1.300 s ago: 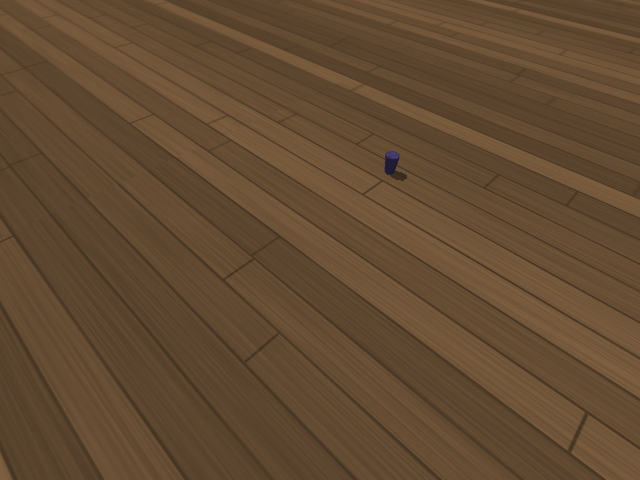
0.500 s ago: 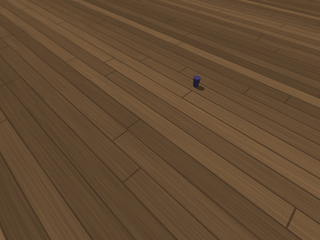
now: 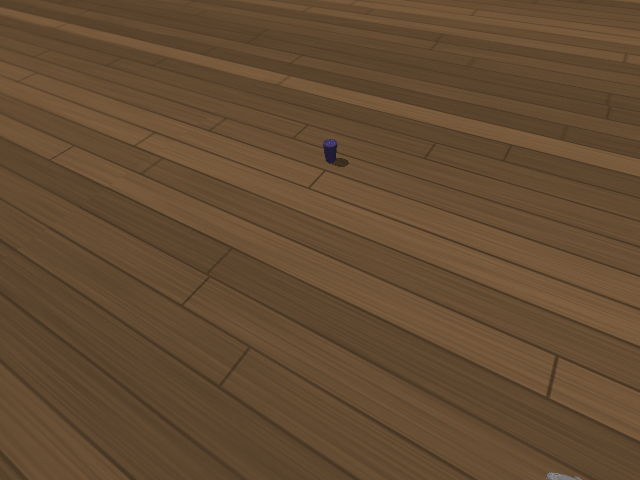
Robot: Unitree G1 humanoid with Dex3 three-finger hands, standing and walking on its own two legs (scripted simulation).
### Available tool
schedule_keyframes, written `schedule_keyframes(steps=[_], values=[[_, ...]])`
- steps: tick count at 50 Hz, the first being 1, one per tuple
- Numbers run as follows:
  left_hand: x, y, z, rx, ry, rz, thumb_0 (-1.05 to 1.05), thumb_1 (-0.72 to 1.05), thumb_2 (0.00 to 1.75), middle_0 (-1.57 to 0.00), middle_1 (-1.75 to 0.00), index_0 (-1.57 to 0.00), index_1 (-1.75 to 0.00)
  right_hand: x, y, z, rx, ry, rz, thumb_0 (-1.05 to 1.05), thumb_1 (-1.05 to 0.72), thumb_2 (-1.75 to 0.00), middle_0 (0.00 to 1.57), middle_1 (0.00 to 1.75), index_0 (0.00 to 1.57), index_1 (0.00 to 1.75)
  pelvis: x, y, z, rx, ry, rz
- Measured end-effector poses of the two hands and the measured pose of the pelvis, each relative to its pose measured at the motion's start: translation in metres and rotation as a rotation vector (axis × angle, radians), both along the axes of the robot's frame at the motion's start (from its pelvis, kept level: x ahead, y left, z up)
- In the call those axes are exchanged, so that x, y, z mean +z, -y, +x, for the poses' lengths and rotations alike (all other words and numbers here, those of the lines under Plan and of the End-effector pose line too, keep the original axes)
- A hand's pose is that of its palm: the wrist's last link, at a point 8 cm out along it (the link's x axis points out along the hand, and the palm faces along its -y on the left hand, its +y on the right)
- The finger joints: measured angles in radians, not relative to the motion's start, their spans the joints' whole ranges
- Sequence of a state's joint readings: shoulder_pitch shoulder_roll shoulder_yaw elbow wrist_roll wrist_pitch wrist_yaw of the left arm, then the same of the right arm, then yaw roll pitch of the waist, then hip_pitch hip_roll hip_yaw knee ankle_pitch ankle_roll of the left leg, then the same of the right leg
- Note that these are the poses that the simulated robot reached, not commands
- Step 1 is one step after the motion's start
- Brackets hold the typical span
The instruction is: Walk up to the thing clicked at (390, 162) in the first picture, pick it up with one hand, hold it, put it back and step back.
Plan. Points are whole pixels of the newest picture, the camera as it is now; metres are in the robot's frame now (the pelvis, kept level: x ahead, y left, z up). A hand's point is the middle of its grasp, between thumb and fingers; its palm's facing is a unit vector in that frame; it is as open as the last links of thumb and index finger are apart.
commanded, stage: walk up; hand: left
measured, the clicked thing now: (330, 151) +1.79 -0.04 -0.72
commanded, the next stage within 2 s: none
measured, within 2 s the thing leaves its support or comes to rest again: neither
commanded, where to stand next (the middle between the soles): +1.54 +0.33 m, yaw -87 degrees
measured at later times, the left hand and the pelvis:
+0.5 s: hand (174, 377) +0.33 +0.25 -0.13, palm faces -0.33 -0.83 -0.44, open 7.4 cm; pelvis +0.25 -0.02 -0.01, yaw -23 degrees
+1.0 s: hand (260, 172) +0.86 +0.15 -0.13, palm faces -0.62 -0.61 -0.49, open 7.4 cm; pelvis +0.57 +0.01 -0.02, yaw -38 degrees
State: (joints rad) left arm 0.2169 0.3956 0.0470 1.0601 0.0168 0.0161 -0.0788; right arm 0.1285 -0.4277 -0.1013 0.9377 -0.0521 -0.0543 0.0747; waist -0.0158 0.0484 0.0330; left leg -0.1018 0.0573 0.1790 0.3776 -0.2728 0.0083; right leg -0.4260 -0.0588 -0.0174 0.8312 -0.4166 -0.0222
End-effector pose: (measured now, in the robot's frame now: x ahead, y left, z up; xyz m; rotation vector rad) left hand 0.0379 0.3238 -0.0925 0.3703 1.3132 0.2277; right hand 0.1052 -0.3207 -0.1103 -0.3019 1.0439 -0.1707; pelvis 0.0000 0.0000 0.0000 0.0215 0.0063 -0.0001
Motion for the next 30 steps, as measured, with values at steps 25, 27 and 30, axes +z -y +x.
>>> schedule_keyframes(steps=[25, 27, 30], values=[[0.004, 0.039, 0.306, -0.337, 0.035, 0.052, 0.01, 0.90, 0.90, -0.22, -0.30, -0.21, -0.30, 0.009, 0.050, 0.174, -0.213, 0.093, 0.028, 0.00, -0.90, -0.90, 0.20, 0.30, 0.20, 0.30, -0.009, 0.020, 0.248, -0.394, 0.007, -0.055], [-0.006, 0.029, 0.356, -0.388, 0.044, 0.060, 0.01, 0.89, 0.90, -0.22, -0.30, -0.21, -0.30, 0.006, 0.049, 0.188, -0.258, 0.067, -0.005, 0.00, -0.90, -0.90, 0.20, 0.30, 0.20, 0.30, -0.017, 0.011, 0.280, -0.415, -0.010, -0.074], [-0.027, 0.011, 0.444, -0.467, 0.059, 0.088, 0.01, 0.89, 0.90, -0.22, -0.30, -0.21, -0.30, 0.001, 0.041, 0.207, -0.341, 0.040, -0.059, 0.00, -0.90, -0.90, 0.20, 0.30, 0.20, 0.30, -0.036, -0.003, 0.331, -0.438, -0.023, -0.077]])
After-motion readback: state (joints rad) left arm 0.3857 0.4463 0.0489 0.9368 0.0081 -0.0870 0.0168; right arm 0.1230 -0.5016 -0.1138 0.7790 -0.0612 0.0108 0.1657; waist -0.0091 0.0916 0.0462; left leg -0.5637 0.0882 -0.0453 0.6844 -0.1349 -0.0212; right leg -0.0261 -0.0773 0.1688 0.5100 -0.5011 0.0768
